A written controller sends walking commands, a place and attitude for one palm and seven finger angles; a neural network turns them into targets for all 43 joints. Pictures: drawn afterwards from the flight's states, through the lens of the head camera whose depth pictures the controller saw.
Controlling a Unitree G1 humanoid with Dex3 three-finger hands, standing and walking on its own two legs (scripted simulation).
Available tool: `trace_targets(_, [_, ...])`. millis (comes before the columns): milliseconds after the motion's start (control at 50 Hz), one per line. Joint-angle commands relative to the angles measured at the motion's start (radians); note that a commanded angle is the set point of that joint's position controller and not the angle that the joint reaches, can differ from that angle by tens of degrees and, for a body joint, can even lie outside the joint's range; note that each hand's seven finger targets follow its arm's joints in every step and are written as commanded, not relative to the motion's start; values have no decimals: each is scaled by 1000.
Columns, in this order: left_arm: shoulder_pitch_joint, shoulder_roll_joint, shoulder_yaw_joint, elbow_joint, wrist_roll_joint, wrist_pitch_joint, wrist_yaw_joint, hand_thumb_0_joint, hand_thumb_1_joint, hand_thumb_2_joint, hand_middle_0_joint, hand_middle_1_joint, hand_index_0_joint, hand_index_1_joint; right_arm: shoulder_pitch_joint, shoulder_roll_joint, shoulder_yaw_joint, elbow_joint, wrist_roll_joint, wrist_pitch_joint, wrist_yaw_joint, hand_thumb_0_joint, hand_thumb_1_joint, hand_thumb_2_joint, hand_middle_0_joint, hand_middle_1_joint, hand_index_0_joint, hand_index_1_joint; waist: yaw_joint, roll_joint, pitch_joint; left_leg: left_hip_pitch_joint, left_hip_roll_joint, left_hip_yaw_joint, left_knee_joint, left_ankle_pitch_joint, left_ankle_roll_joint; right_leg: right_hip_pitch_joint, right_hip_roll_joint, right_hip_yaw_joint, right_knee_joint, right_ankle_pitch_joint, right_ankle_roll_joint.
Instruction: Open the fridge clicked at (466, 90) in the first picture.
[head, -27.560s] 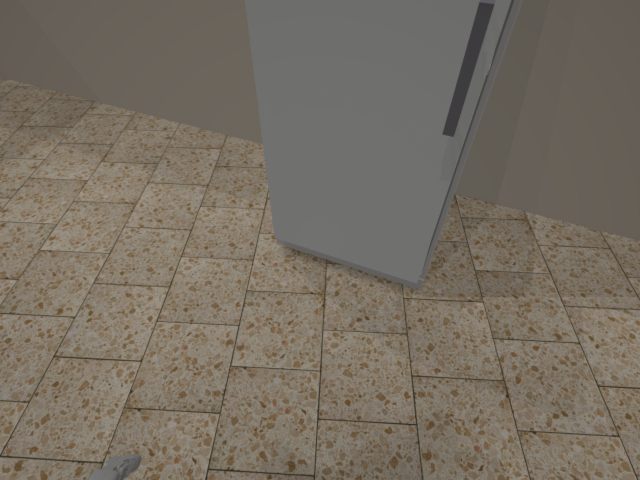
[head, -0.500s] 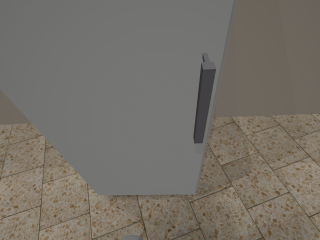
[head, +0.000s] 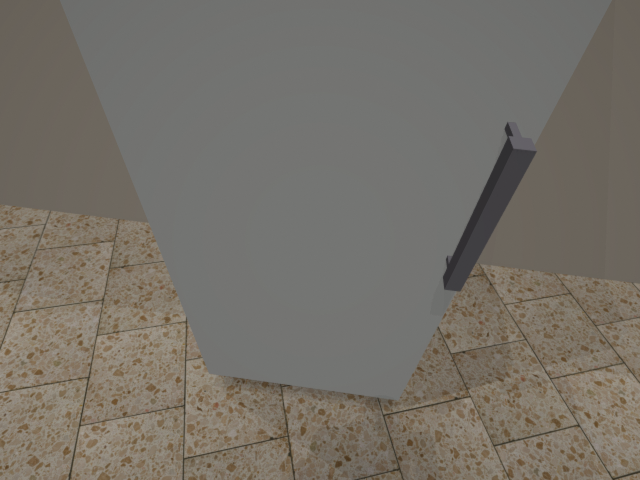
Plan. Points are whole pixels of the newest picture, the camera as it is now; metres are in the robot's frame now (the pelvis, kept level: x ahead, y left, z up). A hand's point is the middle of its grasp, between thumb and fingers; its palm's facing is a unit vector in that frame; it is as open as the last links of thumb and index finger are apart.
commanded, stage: come to a stop and stand still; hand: right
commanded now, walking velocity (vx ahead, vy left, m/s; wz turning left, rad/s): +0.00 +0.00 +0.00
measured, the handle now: (478, 216) +0.46 -0.17 +0.10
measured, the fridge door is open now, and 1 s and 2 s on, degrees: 0 0 0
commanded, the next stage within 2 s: look again from close up in 0.40 s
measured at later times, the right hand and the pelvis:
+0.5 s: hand out of the picture -0.03 -0.14 -0.18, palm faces +0.06 +0.99 -0.14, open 7.4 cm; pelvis +0.00 +0.01 +0.00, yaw +0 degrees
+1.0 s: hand out of the picture +0.04 -0.21 -0.17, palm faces +0.01 +0.97 -0.23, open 7.4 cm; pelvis +0.01 -0.03 +0.00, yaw +0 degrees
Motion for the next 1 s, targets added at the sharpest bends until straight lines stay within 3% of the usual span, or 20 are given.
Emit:
trace_targets(0, [4, 34, 2, -40, 8, -13, -2, 0, 900, 900, -200, -300, -200, -300, 52, -103, -12, -21, 0, -24, -7, 0, -900, -900, 200, 300, 200, 300, -36, 253, 140, -153, 205, -198, -294, -113, 98, -52, -27, 39, 102, -46, 5])
trace_targets(40, [42, 23, -1, -20, 4, -20, 0, 0, 900, 900, -200, -300, -200, -300, 50, -89, -7, -20, 2, -29, -6, 0, -900, -900, 200, 300, 200, 300, -20, 178, 117, -127, 180, -151, -238, 0, 95, -18, -32, 35, 65, 4, 9])
trace_targets(80, [61, 20, -5, -6, 2, -26, 3, 0, 900, 900, -200, -300, -200, -300, 56, -82, -5, -15, 6, -31, -3, 0, -900, -900, 200, 300, 200, 300, -16, 111, 96, -133, 152, -123, -193, 31, 75, 48, -36, 38, -15, 96, 10])
trace_targets(140, [40, 40, -7, -4, 1, -32, 10, 0, 900, 900, -200, -300, -200, -300, 84, -63, 0, -7, 8, -30, -2, 0, -900, -900, 200, 300, 200, 300, -32, 69, 106, -132, 106, -105, -183, 33, 41, 82, -61, 55, -79, 152, 11])
trace_targets(180, [18, 40, -6, -2, 0, -36, 11, 0, 900, 900, -200, -300, -200, -300, 87, -77, -4, 4, 8, -24, 0, 0, -900, -900, 200, 300, 200, 300, -40, -18, 101, -96, 97, -91, -152, 88, 29, 71, -62, 58, -101, 181, 10])
trace_targets(240, [-4, 45, -6, -12, -4, -39, 13, 0, 900, 900, -200, -300, -200, -300, 113, -81, -2, 13, 7, -27, 0, 0, -900, -900, 200, 300, 200, 300, -45, -19, 62, -39, 93, -90, -148, 133, 21, 74, -64, 56, -112, 181, 9])
trace_targets(340, [-26, 54, -3, -23, -6, -38, 13, 0, 900, 900, -200, -300, -200, -300, 128, -74, 2, 22, 3, -31, 0, 0, -900, -900, 200, 300, 200, 300, -39, 39, 39, -54, 95, -96, -165, 113, 18, 115, -59, 52, -113, 166, 5])
trace_targets(460, [-50, 57, -7, -24, -8, -42, 14, 0, 900, 900, -200, -300, -200, -300, 153, -60, 5, 36, 1, -34, -2, 0, -900, -900, 200, 300, 200, 300, -44, 35, 53, -59, 94, -88, -163, 124, 14, 123, -61, 59, -130, 182, 1])
trace_targets(480, [-162, 98, -7, -97, -16, -59, 1, 0, 900, 900, -200, -300, -200, -300, 240, -86, 13, 68, -10, -57, -42, 0, -900, -900, 200, 300, 200, 300, -93, 24, 75, -55, 158, -181, -158, 500, -17, 18, -47, 32, 96, 106, 17])
trace_targets(500, [-85, 39, -10, -126, -12, -46, -6, 0, 900, 900, -200, -300, -200, -300, 172, -132, 10, 15, -8, -69, -32, 0, -900, -900, 200, 300, 200, 300, -16, 43, -4, -44, 194, -189, -165, 279, 44, 22, -12, 51, 86, -63, 0])
trace_targets(520, [-76, 36, -12, -120, 1, -50, -11, 0, 900, 900, -200, -300, -200, -300, 143, -135, 2, -2, -10, -80, -24, 0, -900, -900, 200, 300, 200, 300, -22, -36, -38, -29, 202, -180, -138, 337, 74, 60, -1, 42, 45, -11, -3])
trace_targets(540, [-42, 49, -12, -119, -3, -58, -8, 0, 900, 900, -200, -300, -200, -300, 128, -123, 4, -1, -9, -79, -23, 0, -900, -900, 200, 300, 200, 300, -6, -6, -59, -43, 155, -127, -99, 224, 74, 88, -16, 52, -1, 43, -9])
trace_targets(580, [-25, 81, -13, -127, -5, -66, -5, 0, 900, 900, -200, -300, -200, -300, 137, -79, 15, -6, -3, -73, -19, 0, -900, -900, 200, 300, 200, 300, -19, 34, -39, -46, 94, -87, -57, 168, 52, 67, -42, 87, -21, 154, -28])
trace_targets(640, [-32, 98, -18, -134, -5, -73, 0, 0, 900, 900, -200, -300, -200, -300, 150, -68, 21, -5, -5, -59, -15, 0, -900, -900, 200, 300, 200, 300, -40, -6, 21, -35, 68, -57, -20, 146, 39, 35, -57, 114, -56, 241, -44])
trace_targets(780, [-55, 125, -22, -144, -3, -67, 0, 0, 900, 900, -200, -300, -200, -300, 132, -88, 24, -23, -1, -37, -8, 0, -900, -900, 200, 300, 200, 300, -55, 22, 100, -53, 62, -52, -37, 39, 23, -5, -50, 132, -134, 124, -55])
trace_targets(980, [-57, 141, -23, -134, -3, -74, -1, 0, 900, 900, -200, -300, -200, -300, 110, -116, 20, -32, 0, -33, -4, 0, -900, -900, 200, 300, 200, 300, -60, 13, 21, -4, 79, -51, -40, 104, 14, 59, -50, 118, -144, 206, -56])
